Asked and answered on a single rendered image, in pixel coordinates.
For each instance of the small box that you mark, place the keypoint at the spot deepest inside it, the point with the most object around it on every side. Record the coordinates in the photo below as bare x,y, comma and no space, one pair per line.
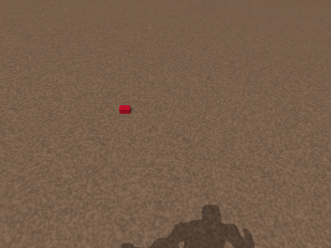
124,109

